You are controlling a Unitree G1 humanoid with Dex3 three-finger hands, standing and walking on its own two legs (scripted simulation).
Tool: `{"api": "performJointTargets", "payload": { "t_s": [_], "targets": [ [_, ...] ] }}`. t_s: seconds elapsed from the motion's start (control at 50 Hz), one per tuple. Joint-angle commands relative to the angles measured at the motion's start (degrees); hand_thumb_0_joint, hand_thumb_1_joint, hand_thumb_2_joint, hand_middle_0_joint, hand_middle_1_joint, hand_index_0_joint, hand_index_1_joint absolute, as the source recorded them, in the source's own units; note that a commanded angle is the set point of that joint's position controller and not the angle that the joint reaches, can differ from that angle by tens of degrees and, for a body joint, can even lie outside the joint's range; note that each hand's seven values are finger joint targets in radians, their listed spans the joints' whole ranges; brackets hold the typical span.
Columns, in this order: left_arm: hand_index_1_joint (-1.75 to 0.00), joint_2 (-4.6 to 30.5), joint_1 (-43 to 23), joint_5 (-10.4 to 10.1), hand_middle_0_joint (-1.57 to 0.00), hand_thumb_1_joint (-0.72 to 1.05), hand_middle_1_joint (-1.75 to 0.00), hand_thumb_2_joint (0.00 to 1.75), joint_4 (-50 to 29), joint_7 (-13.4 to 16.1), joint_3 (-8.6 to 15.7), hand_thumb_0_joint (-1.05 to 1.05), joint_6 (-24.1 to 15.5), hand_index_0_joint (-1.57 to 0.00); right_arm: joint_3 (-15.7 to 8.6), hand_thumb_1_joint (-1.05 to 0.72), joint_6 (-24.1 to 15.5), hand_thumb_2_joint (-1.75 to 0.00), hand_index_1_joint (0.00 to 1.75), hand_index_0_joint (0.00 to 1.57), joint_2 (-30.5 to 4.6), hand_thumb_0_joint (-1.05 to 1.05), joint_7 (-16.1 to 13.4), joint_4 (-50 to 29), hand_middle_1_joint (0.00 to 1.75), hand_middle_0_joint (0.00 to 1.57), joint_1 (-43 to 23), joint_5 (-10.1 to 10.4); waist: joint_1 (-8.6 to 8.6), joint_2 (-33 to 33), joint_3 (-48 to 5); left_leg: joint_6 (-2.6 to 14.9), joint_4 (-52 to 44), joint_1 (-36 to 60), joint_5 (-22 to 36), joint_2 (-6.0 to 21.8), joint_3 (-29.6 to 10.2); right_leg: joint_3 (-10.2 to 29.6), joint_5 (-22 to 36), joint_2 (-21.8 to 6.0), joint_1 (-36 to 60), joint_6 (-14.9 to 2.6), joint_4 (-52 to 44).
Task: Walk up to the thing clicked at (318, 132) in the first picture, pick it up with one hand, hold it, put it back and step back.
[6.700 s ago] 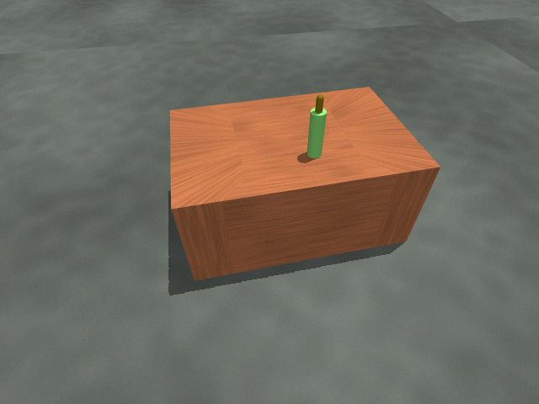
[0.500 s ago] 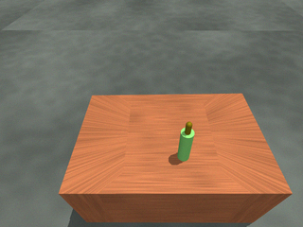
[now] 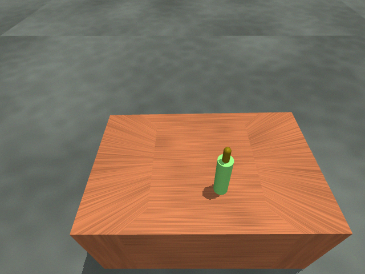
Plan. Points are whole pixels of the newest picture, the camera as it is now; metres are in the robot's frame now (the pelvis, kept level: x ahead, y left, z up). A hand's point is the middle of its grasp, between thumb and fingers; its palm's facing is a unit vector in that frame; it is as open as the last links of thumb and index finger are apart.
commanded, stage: go down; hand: right
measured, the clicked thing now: (223, 170) +0.53 -0.13 -0.21
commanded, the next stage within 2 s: none
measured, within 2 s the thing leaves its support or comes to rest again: neither
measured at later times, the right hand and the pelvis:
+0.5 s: hand out of the picture +0.14 -0.25 -0.15, palm faces +0.06 +0.95 -0.32, open 15.5 cm; pelvis -0.01 +0.02 -0.03, yaw +0 degrees
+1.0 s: hand out of the picture +0.16 -0.26 -0.14, palm faces +0.08 +0.95 -0.29, open 17.5 cm; pelvis +0.01 +0.02 -0.04, yaw +0 degrees
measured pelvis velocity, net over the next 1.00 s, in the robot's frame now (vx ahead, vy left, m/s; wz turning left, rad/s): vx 0.01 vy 0.02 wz -0.01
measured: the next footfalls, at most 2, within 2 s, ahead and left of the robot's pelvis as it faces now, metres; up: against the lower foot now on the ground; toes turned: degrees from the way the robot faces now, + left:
none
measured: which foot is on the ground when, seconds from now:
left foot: down 0.00-1.00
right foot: down 0.00-1.00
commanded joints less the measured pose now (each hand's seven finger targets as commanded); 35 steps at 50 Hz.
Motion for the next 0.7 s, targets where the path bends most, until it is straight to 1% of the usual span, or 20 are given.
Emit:
{"api": "performJointTargets", "payload": {
  "t_s": [0.0, 0.02, 0.04, 0.08, 0.1, 0.16, 0.2, 0.26, 0.28, 0.3, 0.34, 0.38, 0.4, 0.44, 0.48, 0.5, 0.56, 0.58, 0.64, 0.68],
  "targets": [
    [-0.22, 12.5, -2.4, -0.2, -0.12, 0.82, -0.22, 0.82, -3.5, 1.0, 2.7, 0.0, -1.2, -0.12, -2.0, -0.82, -1.0, -0.82, 0.22, 0.12, -12.0, 0.0, -1.0, -2.9, 0.22, 0.12, -1.1, 0.0, 0.04, -0.3, -3.8, 2.9, -3.3, -4.0, 7.2, 5.6, -3.5, 6.9, 10.1, -7.6, 4.5, -1.18, -2.7],
    [-0.14, 2.5, -22.5, -5.2, -0.04, 0.74, -0.14, 0.74, -23.6, 1.5, 1.8, 0.0, -7.2, -0.04, 0.0, -0.74, -5.6, -0.74, 0.14, 0.04, -0.7, 0.0, -1.5, -23.0, 0.14, 0.05, -21.3, 4.7, 1.15, -4.8, -3.3, 2.73, 4.1, -14.1, 4.9, -2.8, 1.8, 0.2, 2.4, -1.1, -1.0, 0.15, 2.1],
    [-0.06, 6.9, -19.7, -5.3, -0.02, 0.66, -0.06, 0.66, -26.6, 2.4, 2.6, 0.0, -8.6, -0.01, -1.1, -0.66, -6.1, -0.66, 0.06, 0.05, -5.4, 0.0, -1.8, -26.5, 0.06, 0.06, -20.9, 4.5, 0.14, -3.4, -4.8, 2.86, 3.7, -11.9, 2.1, -2.9, 2.0, 0.9, -0.9, -1.3, 0.0, 0.33, 1.6],
    [-0.05, 10.1, -8.9, -5.4, -0.02, 0.5, -0.04, 0.5, -18.4, 3.6, 4.9, 0.0, -7.3, -0.01, -3.0, -0.5, -2.8, -0.5, 0.05, 0.05, -9.5, 0.0, -2.4, -16.9, 0.05, 0.06, -14.1, 4.4, 0.59, -1.7, -3.9, 2.58, 6.3, -16.4, -0.3, -3.1, 2.3, 1.2, -3.1, -1.1, -3.0, 0.26, 3.8],
    [-0.05, 15.3, -7.0, -5.0, -0.02, 0.42, -0.04, 0.42, -17.1, 4.3, 9.7, 0.0, -6.5, -0.02, -6.2, -0.42, -0.1, -0.42, 0.04, 0.05, -12.7, 0.0, -2.7, -10.1, 0.04, 0.07, -10.6, 3.5, 1.55, -1.9, -6.6, 2.6, 7.6, -17.9, 1.0, -2.9, 2.2, 0.8, -1.6, -0.9, -2.5, 0.17, 5.9],
    [-0.05, 9.6, -3.8, -2.4, -0.02, 0.23, -0.04, 0.21, -19.8, 4.4, 9.5, 0.0, -6.4, -0.02, -8.5, -0.23, 3.2, -0.18, 0.04, 0.06, -12.5, 0.0, -1.8, -10.1, 0.04, 0.08, -18.1, 0.4, 1.97, 0.8, -15.6, 2.87, 10.8, -19.7, 3.9, -3.3, 2.0, 1.5, 2.7, -1.3, -2.5, 0.02, 10.3],
    [-0.05, 9.8, 6.1, -1.8, -0.03, 0.08, -0.05, 0.16, -22.9, 4.2, 10.8, 0.0, -5.9, -0.03, -11.2, -0.14, 6.6, -0.12, 0.03, 0.07, -13.6, 0.0, -0.4, -10.4, 0.03, 0.09, -4.0, -0.1, 0.74, 1.1, -18.0, 2.72, 10.8, -17.0, 7.0, -3.1, 2.1, 0.4, 5.3, -0.2, -2.2, -0.16, 10.7],
    [-0.05, 8.5, 8.5, -1.9, -0.04, -0.09, -0.05, 0.1, -25.1, 2.9, 10.5, 0.0, -4.9, -0.05, -11.9, 0.04, 11.5, -0.07, 0.03, 0.07, -14.2, 0.0, 1.9, -17.3, 0.03, 0.1, -1.0, 0.0, 0.02, -3.4, -18.0, 2.97, 10.8, -16.0, 11.0, -3.5, 2.4, 0.0, 9.4, 0.1, -1.8, -0.02, 10.3],
    [-0.05, 7.7, 5.6, -2.3, -0.05, -0.12, -0.05, 0.1, -28.5, 2.6, 9.5, 0.0, -4.8, -0.05, -10.1, 0.08, 13.0, -0.06, 0.03, 0.07, -12.4, 0.0, 2.7, -21.0, 0.03, 0.09, -3.4, 0.1, 0.37, -3.9, -15.7, 3.21, 10.6, -18.0, 8.5, -3.7, 2.4, 0.2, 6.7, -0.2, -3.2, -0.05, 9.8],
    [-0.05, 6.9, 4.6, -2.3, -0.05, -0.16, -0.05, 0.09, -28.6, 2.3, 9.1, 0.0, -4.4, -0.05, -10.5, 0.12, 14.0, -0.06, 0.03, 0.07, -12.9, 0.0, 2.8, -22.2, 0.03, 0.09, -4.0, -0.1, 0.05, -4.1, -14.8, 3.31, 10.7, -18.3, 6.8, -3.6, 2.4, 0.4, 4.8, -0.3, -5.2, -0.08, 9.9],
    [-0.06, 5.8, -2.3, -2.3, -0.06, -0.29, -0.05, 0.08, -32.1, 2.5, 8.0, 0.0, -4.7, -0.05, -10.0, 0.22, 14.5, -0.05, 0.04, 0.06, -12.5, 0.0, 3.0, -24.8, 0.04, 0.08, -8.6, -0.1, 0.04, -3.7, -10.9, 3.26, 10.7, -21.1, 1.4, -3.4, 2.0, 0.7, -1.1, -0.4, -9.5, -0.39, 10.4],
    [-0.06, 6.2, -4.3, -1.9, -0.06, -0.41, -0.05, 0.07, -34.9, 2.8, 8.7, 0.0, -6.1, -0.05, -9.9, 0.35, 13.7, -0.04, 0.04, 0.06, -11.4, 0.0, 2.9, -27.8, 0.04, 0.07, -11.1, -0.1, 0.6, -3.2, -11.8, 3.27, 12.2, -22.6, -0.8, -3.3, 1.7, 1.1, -3.2, -0.8, -10.4, -0.39, 11.7],
    [-0.07, 4.9, -2.2, -1.8, -0.07, -0.48, -0.05, 0.06, -34.5, 3.1, 7.8, 0.0, -6.2, -0.06, -11.8, 0.41, 13.4, -0.03, 0.04, 0.05, -13.0, 0.0, 2.9, -28.2, 0.04, 0.06, -8.5, -0.1, 0.25, -4.2, -12.0, 3.34, 12.6, -22.5, -0.7, -3.2, 1.5, 1.2, -3.0, -0.7, -10.2, -0.33, 12.2],
    [-0.07, 6.3, 0.2, -1.6, -0.07, -0.53, -0.05, 0.05, -38.2, 3.8, 8.8, 0.0, -7.2, -0.06, -12.0, 0.47, 12.4, -0.02, 0.05, 0.05, -12.4, 0.0, 3.5, -30.1, 0.05, 0.06, -7.7, 0.5, 1.24, -1.0, -16.2, 2.85, 14.2, -21.6, 2.2, -3.1, 1.3, 1.5, 0.1, -0.8, -9.0, -0.43, 14.5],
    [-0.07, 6.5, 2.0, -1.4, -0.07, -0.55, -0.06, 0.05, -39.5, 4.6, 9.0, 0.0, -7.9, -0.05, -14.7, 0.51, 11.7, -0.02, 0.05, 0.05, -15.7, 0.0, 3.5, -31.8, 0.05, 0.05, -6.0, 0.2, 1.09, -1.2, -18.5, 2.3, 15.3, -21.0, 6.2, -2.6, 0.8, 1.1, 3.5, -0.5, -8.4, -0.55, 16.6],
    [-0.07, 7.1, 4.3, -1.4, -0.07, -0.55, -0.05, 0.05, -39.8, 5.0, 9.5, 0.0, -8.0, -0.05, -13.3, 0.52, 11.7, -0.02, 0.05, 0.05, -13.7, 0.0, 3.9, -32.1, 0.05, 0.05, -5.8, 0.5, 1.91, -0.7, -17.2, 2.27, 15.5, -22.2, 5.3, -2.9, 0.8, 1.1, 2.6, -0.6, -8.5, -0.48, 16.6],
    [-0.07, 7.1, 7.5, -1.1, -0.07, -0.55, -0.05, 0.05, -41.2, 5.9, 9.9, 0.0, -8.2, -0.05, -14.9, 0.52, 11.7, -0.01, 0.05, 0.05, -14.5, 0.0, 4.1, -33.0, 0.05, 0.05, -3.1, 0.4, 1.58, -2.2, -18.5, 2.44, 17.3, -22.8, 6.5, -3.1, 1.3, 1.4, 4.5, -0.9, -8.3, -0.32, 17.6],
    [-0.07, 5.9, 7.6, -1.0, -0.07, -0.56, -0.05, 0.05, -41.5, 6.0, 8.8, 0.0, -8.1, -0.05, -16.5, 0.51, 11.6, -0.01, 0.04, 0.05, -16.7, 0.0, 4.2, -33.8, 0.04, 0.06, -2.7, 0.2, 0.72, -2.7, -18.4, 2.34, 17.6, -22.2, 7.7, -2.9, 1.4, 1.3, 5.4, -0.7, -9.1, -0.31, 18.3],
    [-0.07, 5.6, 10.2, -1.1, -0.06, -0.56, -0.05, 0.05, -42.9, 6.4, 8.6, 0.0, -7.8, -0.05, -15.6, 0.53, 12.4, 0.0, 0.04, 0.05, -15.3, 0.0, 5.1, -34.7, 0.04, 0.06, -1.9, 0.3, 1.81, -2.5, -16.8, 1.93, 18.3, -24.0, 8.6, -2.8, 1.0, 0.9, 5.3, -0.5, -10.4, -0.5, 19.4],
    [-0.07, 5.1, 10.5, -1.1, -0.06, -0.57, -0.05, 0.05, -43.2, 6.5, 8.4, 0.0, -7.7, -0.05, -17.6, 0.55, 12.5, 0.0, 0.04, 0.05, -17.7, 0.0, 5.6, -38.0, 0.04, 0.05, -1.4, 0.3, 1.02, -3.9, -18.2, 1.69, 19.3, -24.0, 11.9, -2.5, 1.0, 0.8, 8.5, -0.4, -9.7, -0.49, 20.8]
  ]
}}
